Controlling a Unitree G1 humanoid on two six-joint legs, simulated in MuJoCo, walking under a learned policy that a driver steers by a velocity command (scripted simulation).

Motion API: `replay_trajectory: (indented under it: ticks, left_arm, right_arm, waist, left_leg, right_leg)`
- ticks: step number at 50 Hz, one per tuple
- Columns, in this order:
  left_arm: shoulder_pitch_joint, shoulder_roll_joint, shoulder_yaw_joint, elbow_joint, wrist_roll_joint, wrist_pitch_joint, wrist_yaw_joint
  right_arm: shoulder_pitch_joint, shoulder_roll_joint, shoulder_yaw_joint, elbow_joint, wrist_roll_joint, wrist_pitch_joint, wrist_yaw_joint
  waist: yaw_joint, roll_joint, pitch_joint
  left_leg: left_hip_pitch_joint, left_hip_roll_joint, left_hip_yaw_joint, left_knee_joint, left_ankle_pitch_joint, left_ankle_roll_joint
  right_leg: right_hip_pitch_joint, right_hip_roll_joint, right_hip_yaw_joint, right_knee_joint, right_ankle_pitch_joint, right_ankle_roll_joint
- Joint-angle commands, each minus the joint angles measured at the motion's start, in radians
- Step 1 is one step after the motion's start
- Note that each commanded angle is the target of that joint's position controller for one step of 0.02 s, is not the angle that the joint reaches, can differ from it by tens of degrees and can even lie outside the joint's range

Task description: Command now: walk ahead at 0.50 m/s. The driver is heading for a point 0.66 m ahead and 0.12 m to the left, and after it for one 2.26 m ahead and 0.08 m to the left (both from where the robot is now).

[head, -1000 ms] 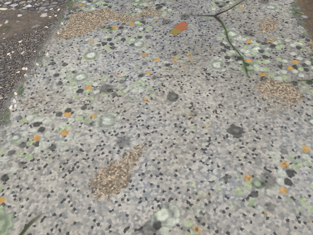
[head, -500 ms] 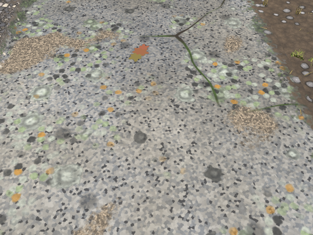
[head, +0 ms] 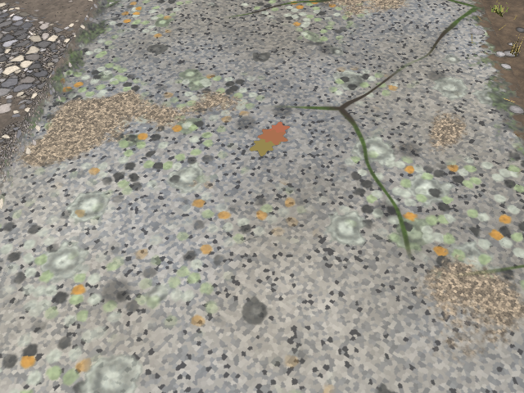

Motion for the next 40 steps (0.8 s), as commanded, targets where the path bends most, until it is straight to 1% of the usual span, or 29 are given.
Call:
replay_trajectory:
  ticks: [1,5,7,8,9,10,11,12,13,14,15,16,17,19,20,22,24,26,28,29,30,31,32,33,34,35,36,37,40]
  left_arm:
    - [0.01,0.159,0.03,-0.037,-0.008,-0.01,0.013]
    - [0.075,0.164,0.035,0.004,-0.013,0.005,0.016]
    - [0.079,0.172,0.041,0.015,-0.016,0.015,0.022]
    - [0.062,0.173,0.042,0.016,-0.015,0.02,0.024]
    - [0.045,0.18,0.044,0.013,-0.012,0.026,0.027]
    - [0.021,0.185,0.044,0.009,-0.012,0.032,0.029]
    - [0.013,0.168,0.037,0.002,-0.01,0.035,0.029]
    - [0.017,0.139,0.022,-0.03,0.009,0.031,0.03]
    - [0.198,0.0,-0.018,0.004,0.009,0.015,0.016]
    - [0.169,0.108,0.008,0.033,-0.012,0.002,0.013]
    - [0.063,0.143,0.02,-0.002,-0.036,0.0,0.016]
    - [-0.001,0.138,0.02,-0.017,-0.03,0.006,0.026]
    - [-0.032,0.137,0.029,-0.02,-0.016,0.019,0.036]
    - [0.014,0.081,0.026,-0.01,-0.007,0.051,0.043]
    - [0.028,0.053,0.021,-0.008,-0.007,0.061,0.047]
    - [0.0,0.05,0.019,-0.018,-0.003,0.073,0.056]
    - [-0.044,0.064,0.02,-0.025,0.001,0.087,0.059]
    - [-0.084,0.082,0.026,-0.029,-0.001,0.101,0.059]
    - [-0.122,0.085,0.028,-0.031,0.0,0.108,0.059]
    - [-0.129,0.081,0.029,-0.028,0.004,0.106,0.059]
    - [-0.135,0.081,0.029,-0.024,0.013,0.103,0.058]
    - [-0.136,0.094,0.03,-0.023,0.022,0.1,0.058]
    - [-0.13,0.127,0.033,-0.024,0.022,0.096,0.06]
    - [-0.151,0.178,0.047,-0.008,0.002,0.095,0.059]
    - [-0.148,0.128,0.042,0.002,-0.002,0.09,0.051]
    - [-0.155,0.095,0.033,0.009,0.005,0.084,0.049]
    - [-0.175,0.092,0.031,0.011,0.009,0.079,0.047]
    - [-0.182,0.091,0.031,0.013,0.009,0.073,0.046]
    - [-0.162,0.093,0.03,0.035,0.002,0.064,0.047]
  right_arm:
    - [-0.096,-0.026,0.0,-0.068,0.004,-0.012,0.009]
    - [-0.2,-0.027,0.008,-0.107,0.012,-0.02,0.029]
    - [-0.221,-0.035,0.008,-0.124,0.015,-0.028,0.042]
    - [-0.207,-0.042,0.005,-0.124,0.012,-0.032,0.046]
    - [-0.159,-0.06,-0.003,-0.113,0.006,-0.036,0.047]
    - [-0.059,-0.086,-0.017,-0.084,-0.002,-0.04,0.046]
    - [0.089,-0.133,-0.038,-0.035,-0.011,-0.044,0.041]
    - [0.249,-0.209,-0.053,-0.001,-0.035,-0.045,0.031]
    - [0.273,-0.245,-0.052,0.014,-0.033,-0.034,0.034]
    - [0.283,-0.168,-0.036,0.006,-0.015,-0.024,0.035]
    - [0.18,-0.134,-0.023,-0.009,-0.006,-0.023,0.031]
    - [0.087,-0.105,-0.011,-0.024,-0.007,-0.022,0.029]
    - [0.034,-0.071,-0.001,-0.028,-0.01,-0.023,0.029]
    - [0.003,-0.037,0.012,-0.01,-0.035,-0.025,0.031]
    - [-0.005,-0.042,0.012,-0.001,-0.041,-0.026,0.03]
    - [-0.023,-0.068,0.009,0.009,-0.046,-0.025,0.02]
    - [-0.019,-0.091,0.005,0.019,-0.036,-0.014,0.01]
    - [-0.004,-0.099,0.005,0.031,-0.03,0.001,0.002]
    - [-0.001,-0.087,0.01,0.041,-0.024,0.014,-0.004]
    - [-0.009,-0.079,0.014,0.044,-0.018,0.02,-0.006]
    - [0.001,-0.064,0.019,0.051,-0.012,0.024,-0.007]
    - [0.035,-0.046,0.025,0.065,-0.012,0.025,-0.007]
    - [0.067,-0.041,0.026,0.071,-0.02,0.024,-0.005]
    - [0.124,-0.044,0.019,0.078,-0.017,0.027,-0.007]
    - [0.089,-0.051,0.02,0.08,-0.02,0.034,-0.014]
    - [0.069,-0.049,0.019,0.075,-0.017,0.041,-0.018]
    - [0.065,-0.038,0.021,0.078,-0.015,0.047,-0.022]
    - [0.068,-0.043,0.019,0.083,-0.018,0.051,-0.024]
    - [0.068,-0.044,0.017,0.095,-0.015,0.053,-0.021]
  waist:
    - [-0.003,-0.099,0.067]
    - [0.027,-0.1,0.106]
    - [0.019,-0.107,0.11]
    - [0.001,-0.113,0.105]
    - [-0.027,-0.131,0.07]
    - [-0.082,-0.145,0.004]
    - [-0.145,-0.126,-0.092]
    - [-0.178,-0.002,-0.249]
    - [-0.101,0.256,-0.419]
    - [-0.147,0.118,-0.452]
    - [-0.124,0.092,-0.289]
    - [-0.09,0.012,-0.194]
    - [-0.064,-0.012,-0.129]
    - [-0.01,0.025,-0.113]
    - [0.006,0.039,-0.106]
    - [0.016,0.058,-0.108]
    - [0.001,0.058,-0.126]
    - [-0.017,0.054,-0.109]
    - [-0.026,0.049,-0.058]
    - [-0.018,0.042,-0.032]
    - [-0.015,0.029,-0.01]
    - [-0.019,0.001,0.007]
    - [-0.047,-0.05,0.012]
    - [-0.1,-0.151,0.024]
    - [-0.067,-0.145,0.032]
    - [-0.067,-0.141,0.03]
    - [-0.072,-0.143,0.028]
    - [-0.071,-0.137,0.019]
    - [-0.063,-0.104,-0.014]
  left_leg:
    - [0.003,-0.021,0.027,-0.139,0.111,-0.004]
    - [-0.027,-0.04,0.036,-0.239,0.064,0.011]
    - [-0.022,-0.047,0.037,-0.272,0.002,0.031]
    - [0.021,-0.062,0.045,-0.295,-0.03,0.044]
    - [0.113,-0.093,0.066,-0.308,-0.049,0.057]
    - [0.264,-0.134,0.097,-0.329,-0.023,0.075]
    - [0.481,-0.138,0.099,-0.349,0.118,0.102]
    - [0.811,0.064,-0.106,-0.28,0.473,0.168]
    - [1.14,0.321,-0.479,-0.303,0.667,0.365]
    - [1.07,0.276,-0.489,-0.346,0.573,0.338]
    - [0.929,0.236,-0.329,-0.369,0.556,0.292]
    - [0.775,0.187,-0.238,-0.408,0.533,0.257]
    - [0.642,0.156,-0.182,-0.45,0.511,0.243]
    - [0.471,0.112,-0.102,-0.504,0.504,0.23]
    - [0.427,0.097,-0.065,-0.518,0.524,0.235]
    - [0.394,0.081,-0.021,-0.528,0.524,0.234]
    - [0.397,0.077,-0.017,-0.544,0.381,0.222]
    - [0.385,0.079,-0.04,-0.575,0.122,0.211]
    - [0.359,0.069,-0.065,-0.595,-0.152,0.192]
    - [0.343,0.053,-0.068,-0.589,-0.268,0.172]
    - [0.332,0.03,-0.07,-0.578,-0.35,0.142]
    - [0.328,0.005,-0.07,-0.56,-0.397,0.104]
    - [0.314,-0.037,-0.048,-0.511,-0.404,0.07]
    - [0.329,-0.103,0.012,-0.511,-0.369,0.048]
    - [0.409,-0.117,0.049,-0.473,-0.324,0.032]
    - [0.447,-0.115,0.056,-0.45,-0.289,0.031]
    - [0.466,-0.11,0.056,-0.435,-0.249,0.033]
    - [0.472,-0.111,0.058,-0.424,-0.215,0.035]
    - [0.497,-0.102,0.055,-0.404,-0.125,0.039]
  right_leg:
    - [-0.021,-0.257,0.128,-0.105,0.199,-0.125]
    - [0.102,-0.3,0.128,-0.064,0.21,-0.125]
    - [0.157,-0.328,0.134,-0.023,0.258,-0.116]
    - [0.165,-0.326,0.125,0.019,0.36,-0.102]
    - [0.166,-0.315,0.116,0.082,0.526,-0.085]
    - [0.156,-0.286,0.095,0.193,0.711,-0.06]
    - [0.095,-0.224,0.061,0.373,0.746,-0.021]
    - [-0.135,-0.148,0.027,0.68,0.388,0.027]
    - [-0.474,0.026,0.075,1.039,-0.481,0.087]
    - [-0.495,-0.003,0.235,1.139,-0.501,0.081]
    - [-0.563,-0.054,0.197,1.131,-0.444,0.076]
    - [-0.546,-0.108,0.15,1.068,-0.366,0.083]
    - [-0.504,-0.137,0.136,1.009,-0.316,0.09]
    - [-0.339,-0.164,0.133,0.904,-0.247,0.094]
    - [-0.3,-0.163,0.122,0.835,-0.23,0.098]
    - [-0.259,-0.156,0.108,0.688,-0.186,0.104]
    - [-0.221,-0.153,0.1,0.582,-0.11,0.105]
    - [-0.196,-0.151,0.098,0.518,-0.067,0.103]
    - [-0.177,-0.147,0.091,0.435,-0.053,0.093]
    - [-0.148,-0.138,0.078,0.358,-0.019,0.084]
    - [-0.116,-0.133,0.072,0.284,0.014,0.073]
    - [-0.089,-0.16,0.102,0.224,0.079,0.061]
    - [-0.064,-0.202,0.137,0.215,0.16,0.043]
    - [-0.111,-0.19,0.129,0.232,0.066,0.025]
    - [-0.191,-0.166,0.123,0.201,-0.047,0.035]
    - [-0.218,-0.16,0.122,0.18,-0.065,0.047]
    - [-0.222,-0.155,0.119,0.177,-0.023,0.058]
    - [-0.206,-0.152,0.115,0.185,0.016,0.062]
    - [-0.159,-0.145,0.104,0.214,0.111,0.057]
Velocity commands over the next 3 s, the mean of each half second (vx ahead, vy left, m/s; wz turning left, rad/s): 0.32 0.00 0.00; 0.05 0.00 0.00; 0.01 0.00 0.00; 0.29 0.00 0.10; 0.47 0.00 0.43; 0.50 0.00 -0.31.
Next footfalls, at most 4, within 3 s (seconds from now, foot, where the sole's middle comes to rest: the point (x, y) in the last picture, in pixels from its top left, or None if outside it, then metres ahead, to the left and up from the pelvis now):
0.22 left None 0.32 0.15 -0.79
0.62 right None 0.32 -0.09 -0.79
1.82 right None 0.38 -0.11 -0.79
2.32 left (243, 322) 0.70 0.15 -0.79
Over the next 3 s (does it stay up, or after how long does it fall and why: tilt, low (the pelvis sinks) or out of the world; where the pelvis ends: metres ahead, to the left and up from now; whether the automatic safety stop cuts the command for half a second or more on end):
stays up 0.97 0.08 -0.02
